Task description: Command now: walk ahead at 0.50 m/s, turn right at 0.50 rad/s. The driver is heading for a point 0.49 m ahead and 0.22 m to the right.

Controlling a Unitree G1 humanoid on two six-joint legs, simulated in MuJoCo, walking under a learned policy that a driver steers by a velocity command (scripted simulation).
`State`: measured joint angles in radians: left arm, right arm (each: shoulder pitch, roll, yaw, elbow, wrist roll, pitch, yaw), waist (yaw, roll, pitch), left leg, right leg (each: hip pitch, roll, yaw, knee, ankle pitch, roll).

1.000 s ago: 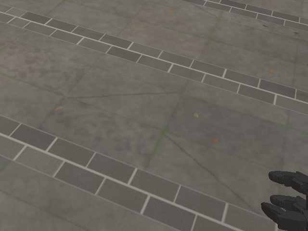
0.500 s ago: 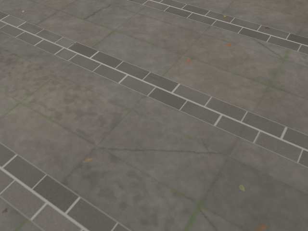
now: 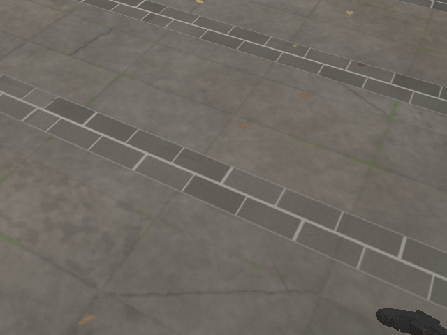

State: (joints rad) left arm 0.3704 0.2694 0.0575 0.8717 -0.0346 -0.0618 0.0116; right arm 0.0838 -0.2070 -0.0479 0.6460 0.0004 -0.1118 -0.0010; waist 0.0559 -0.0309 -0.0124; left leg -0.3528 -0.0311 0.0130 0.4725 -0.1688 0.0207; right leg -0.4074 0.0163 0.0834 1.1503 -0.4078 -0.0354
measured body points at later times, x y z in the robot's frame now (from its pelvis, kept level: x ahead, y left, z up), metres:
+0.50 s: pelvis +0.26 -0.11 -0.01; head +0.30 -0.13 +0.44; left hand +0.49 +0.10 -0.10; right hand +0.28 -0.40 -0.12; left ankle +0.22 +0.09 -0.64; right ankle +0.30 -0.19 -0.73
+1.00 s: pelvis +0.47 -0.15 -0.01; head +0.50 -0.16 +0.44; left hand +0.68 +0.05 -0.13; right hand +0.52 -0.44 -0.10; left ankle +0.60 -0.10 -0.73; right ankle +0.37 -0.25 -0.69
